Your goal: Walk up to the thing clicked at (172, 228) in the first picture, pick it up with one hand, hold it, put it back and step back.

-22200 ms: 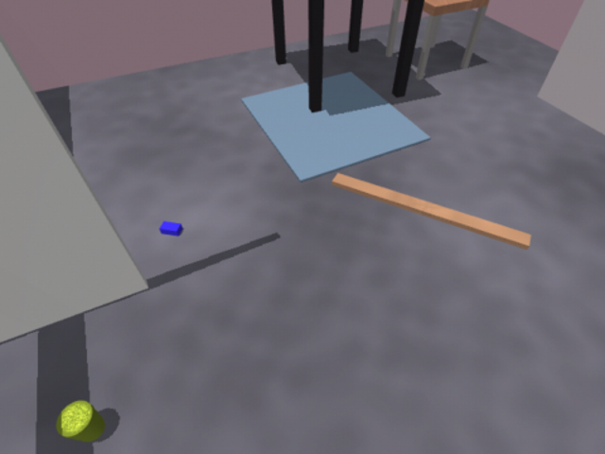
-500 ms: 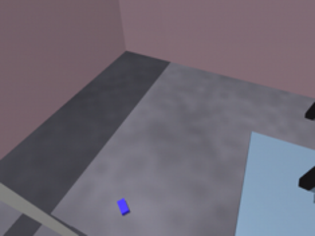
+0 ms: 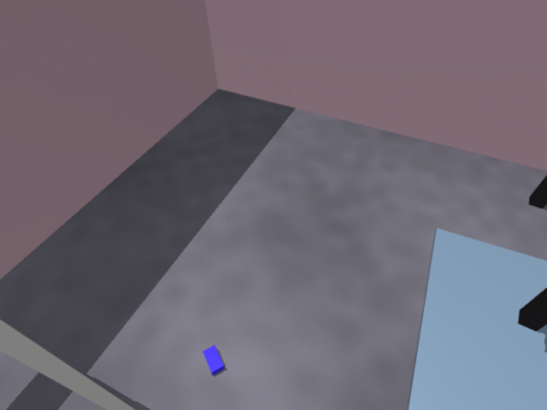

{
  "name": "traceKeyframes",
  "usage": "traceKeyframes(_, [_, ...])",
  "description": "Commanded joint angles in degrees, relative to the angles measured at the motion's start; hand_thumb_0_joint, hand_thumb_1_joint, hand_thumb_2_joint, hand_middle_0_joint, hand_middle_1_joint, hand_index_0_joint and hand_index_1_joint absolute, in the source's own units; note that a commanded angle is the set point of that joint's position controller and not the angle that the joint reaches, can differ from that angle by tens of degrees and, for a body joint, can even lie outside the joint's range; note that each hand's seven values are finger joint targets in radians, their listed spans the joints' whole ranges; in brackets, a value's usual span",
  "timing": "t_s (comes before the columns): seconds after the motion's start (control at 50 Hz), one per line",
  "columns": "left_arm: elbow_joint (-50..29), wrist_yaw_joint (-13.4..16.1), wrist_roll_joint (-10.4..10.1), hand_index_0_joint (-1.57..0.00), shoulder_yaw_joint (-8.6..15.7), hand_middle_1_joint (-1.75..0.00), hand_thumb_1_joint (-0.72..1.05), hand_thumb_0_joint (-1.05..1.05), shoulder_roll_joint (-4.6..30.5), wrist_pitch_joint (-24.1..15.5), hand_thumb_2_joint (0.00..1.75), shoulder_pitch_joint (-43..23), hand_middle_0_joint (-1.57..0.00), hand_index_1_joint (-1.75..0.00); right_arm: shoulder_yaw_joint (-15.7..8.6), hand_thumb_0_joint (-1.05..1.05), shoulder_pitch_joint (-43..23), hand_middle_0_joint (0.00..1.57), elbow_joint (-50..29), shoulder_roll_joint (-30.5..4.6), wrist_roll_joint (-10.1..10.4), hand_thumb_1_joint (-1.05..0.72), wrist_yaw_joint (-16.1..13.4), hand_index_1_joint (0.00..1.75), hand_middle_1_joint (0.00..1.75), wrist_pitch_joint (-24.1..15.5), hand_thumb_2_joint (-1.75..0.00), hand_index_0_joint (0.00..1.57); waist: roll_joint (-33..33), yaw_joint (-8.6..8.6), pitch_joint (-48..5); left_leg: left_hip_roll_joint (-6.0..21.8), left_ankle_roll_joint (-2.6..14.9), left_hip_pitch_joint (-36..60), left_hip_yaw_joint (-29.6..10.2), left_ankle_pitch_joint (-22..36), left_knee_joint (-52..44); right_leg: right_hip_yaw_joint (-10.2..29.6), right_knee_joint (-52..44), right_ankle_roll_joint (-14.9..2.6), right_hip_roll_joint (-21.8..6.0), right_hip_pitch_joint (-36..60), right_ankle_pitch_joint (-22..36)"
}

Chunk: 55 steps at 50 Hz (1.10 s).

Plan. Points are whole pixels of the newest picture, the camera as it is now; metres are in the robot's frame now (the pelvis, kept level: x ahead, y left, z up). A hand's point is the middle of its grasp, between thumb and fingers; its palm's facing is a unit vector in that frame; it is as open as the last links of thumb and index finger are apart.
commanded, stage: stand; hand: left
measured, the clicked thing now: (213, 360) +0.44 +0.26 -0.77
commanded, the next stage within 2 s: walk up in 0.26 s
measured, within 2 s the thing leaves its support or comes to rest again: neither
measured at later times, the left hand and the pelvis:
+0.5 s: hand out of the picture +0.08 +0.27 -0.16, palm faces -0.01 -0.93 -0.36, open 7.4 cm; pelvis +0.02 +0.00 +0.00, yaw +0 degrees
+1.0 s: hand out of the picture +0.12 +0.27 -0.16, palm faces -0.03 -0.93 -0.38, open 7.4 cm; pelvis +0.03 +0.01 -0.01, yaw -1 degrees
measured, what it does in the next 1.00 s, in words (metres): stands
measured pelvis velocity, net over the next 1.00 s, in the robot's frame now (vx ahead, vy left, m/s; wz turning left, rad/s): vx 0.03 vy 0.01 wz -0.02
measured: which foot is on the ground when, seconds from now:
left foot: down 0.00-1.00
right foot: down 0.00-1.00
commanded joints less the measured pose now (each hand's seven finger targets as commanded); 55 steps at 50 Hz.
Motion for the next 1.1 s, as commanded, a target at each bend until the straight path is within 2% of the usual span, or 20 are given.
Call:
traceKeyframes(0.0, [-3.2,0.7,0.0,-0.2,2.2,-0.3,0.9,0.0,12.2,-1.2,0.9,-1.7,-0.2,-0.3,-2.4,0.0,-2.5,0.2,-3.6,-12.4,-0.2,-0.9,-0.7,0.3,0.3,-1.1,-0.9,0.2,0.1,-0.14,-4.3,5.9,2.25,1.8,-4.7,7.5,-1.8,4.0,-2.9,-2.45,-5.7,-1.1,8.4])
traceKeyframes(0.22, [-3.4,0.7,-0.2,-0.2,2.3,-0.3,0.9,0.0,12.2,-1.2,0.9,-2.0,-0.2,-0.3,-2.3,0.0,-1.9,0.2,-3.5,-12.2,-0.2,-0.9,-0.8,0.3,0.3,-1.2,-0.9,0.2,0.1,-0.24,-4.4,6.1,2.28,1.9,-4.5,8.7,-1.7,4.1,-2.6,-2.52,-5.7,-1.0,9.3])
traceKeyframes(0.24, [-3.7,0.7,0.1,-0.2,3.3,-0.3,0.9,0.0,12.8,-1.7,0.9,-0.8,-0.2,-0.3,-3.2,0.0,-0.8,0.2,-4.3,-12.7,-0.5,-0.9,-0.4,0.3,0.3,-0.8,-0.9,0.2,1.2,0.31,-6.2,4.3,3.39,2.4,-3.4,1.7,-0.8,3.5,-2.4,-2.89,-4.0,0.8,3.7])
traceKeyframes(0.28, [-3.8,0.7,0.4,-0.2,3.7,-0.3,0.9,0.0,13.1,-1.8,0.9,-0.4,-0.2,-0.3,-3.2,0.0,-0.9,0.2,-4.9,-12.0,-0.6,-0.9,-0.2,0.3,0.3,-0.5,-0.9,0.2,0.4,0.51,-3.7,3.5,3.75,-0.1,-3.0,-3.5,0.2,4.4,-2.6,-3.41,-4.0,-1.6,-1.9])
traceKeyframes(0.32, [-4.4,0.7,0.7,-0.2,3.9,-0.3,0.9,0.0,13.0,-1.9,0.9,-1.4,-0.2,-0.3,-3.3,0.0,-0.4,0.2,-5.2,-11.6,-0.7,-0.9,-0.1,0.3,0.3,-0.4,-0.9,0.2,-0.5,0.16,-1.0,3.7,3.7,-2.6,-3.5,-5.5,-0.1,5.4,-3.2,-3.89,-4.7,-2.6,-3.6])
traceKeyframes(0.36, [-4.6,0.7,0.6,-0.2,3.9,-0.3,0.9,0.0,12.9,-1.9,0.9,-0.9,-0.2,-0.3,-3.5,0.0,-0.3,0.2,-5.8,-11.9,-0.8,-0.9,-0.1,0.3,0.3,-0.5,-0.9,0.2,-0.4,0.19,0.3,3.9,3.75,-2.0,-4.0,-2.7,0.2,5.2,-2.6,-3.96,-4.5,-4.1,-1.3])
traceKeyframes(0.4, [-4.7,0.8,0.3,-0.2,3.9,-0.3,0.9,0.0,12.4,-2.1,0.9,-0.5,-0.2,-0.3,-3.4,0.0,0.0,0.2,-6.3,-11.6,-0.7,-0.9,0.0,0.3,0.3,-0.7,-0.9,0.2,-0.2,0.37,0.4,4.3,3.77,-1.6,-4.3,1.9,0.3,4.1,-1.3,-3.56,-3.7,-3.2,4.1])
traceKeyframes(0.46, [-5.3,0.9,0.1,-0.2,3.7,-0.3,0.9,0.0,12.3,-2.2,0.9,0.2,-0.2,-0.3,-3.7,0.0,0.5,0.2,-7.1,-12.3,-0.6,-0.9,-0.1,0.3,0.3,-0.8,-0.9,0.2,0.7,0.21,-3.3,4.7,4.14,0.8,-3.8,8.1,1.7,3.7,0.7,-3.44,-3.8,-0.2,11.5])
traceKeyframes(0.52, [-5.6,1.1,-0.1,-0.2,3.6,-0.3,0.9,0.0,12.4,-2.1,0.9,0.8,-0.2,-0.3,-3.9,0.0,0.2,0.2,-7.8,-12.3,-0.4,-0.9,-0.2,0.3,0.3,-0.5,-0.9,0.2,1.2,0.45,-4.0,4.9,4.42,1.7,-3.5,10.1,2.5,3.1,2.0,-3.32,-3.6,0.3,13.9])
traceKeyframes(0.58, [-5.9,1.3,-0.1,-0.2,3.7,-0.3,0.9,0.0,12.5,-1.8,0.9,0.6,-0.2,-0.3,-4.3,0.0,0.5,0.2,-8.1,-12.6,-0.4,-0.9,-0.3,0.3,0.3,-0.3,-0.9,0.2,1.9,0.11,-3.7,5.0,4.51,1.4,-3.4,10.4,2.8,2.4,3.4,-3.57,-3.1,0.2,13.2])
traceKeyframes(0.64, [-5.9,1.3,-0.3,-0.2,3.4,-0.3,0.9,0.0,12.0,-1.7,0.9,1.1,-0.2,-0.3,-4.3,0.0,-0.4,0.2,-8.6,-12.4,-0.2,-0.9,-0.3,0.3,0.3,-0.2,-0.9,0.2,2.1,0.55,-3.2,5.2,4.94,1.8,-3.6,10.4,3.2,2.2,3.8,-3.45,-2.8,-0.6,13.2])
traceKeyframes(0.68, [-6.2,1.4,0.0,-0.2,3.5,-0.3,0.9,0.0,12.4,-1.7,0.9,0.5,-0.2,-0.3,-4.5,0.0,0.1,0.2,-8.8,-12.3,-0.2,-0.9,-0.4,0.3,0.3,0.0,-0.9,0.2,1.4,0.11,-3.4,5.1,4.75,1.1,-3.2,11.2,3.5,2.4,4.0,-3.63,-3.2,0.3,14.6])
traceKeyframes(0.84, [-6.6,1.6,-0.2,-0.2,3.4,-0.3,0.9,0.0,12.7,-1.8,0.9,0.4,-0.2,-0.3,-4.7,0.0,-1.0,0.2,-9.4,-12.3,-0.2,-0.9,-0.3,0.3,0.3,0.2,-0.9,0.2,0.9,0.23,-3.7,4.6,4.61,2.1,-2.2,12.9,4.8,2.6,4.9,-3.72,-3.2,0.4,17.5])
traceKeyframes(0.96, [-6.9,1.7,-0.1,-0.2,3.6,-0.3,0.9,0.0,13.3,-1.8,0.9,-0.7,-0.2,-0.3,-4.7,0.0,-1.3,0.2,-9.6,-11.9,-0.1,-0.9,-0.1,0.3,0.3,0.4,-0.9,0.2,-0.1,-0.07,-3.1,3.8,4.37,1.0,-1.8,8.4,5.3,3.8,4.6,-4.29,-3.5,0.0,14.8])
traceKeyframes(1.08, [-7.2,1.6,-0.1,-0.2,3.4,-0.3,0.9,0.0,13.1,-1.9,0.9,-0.5,-0.2,-0.3,-4.6,0.0,-1.9,0.2,-9.6,-12.4,-0.1,-0.9,-0.1,0.3,0.3,0.3,-0.9,0.2,0.6,0.17,-3.4,4.2,4.61,1.8,-2.0,10.2,4.8,3.8,4.7,-4.05,-3.5,-0.2,15.7])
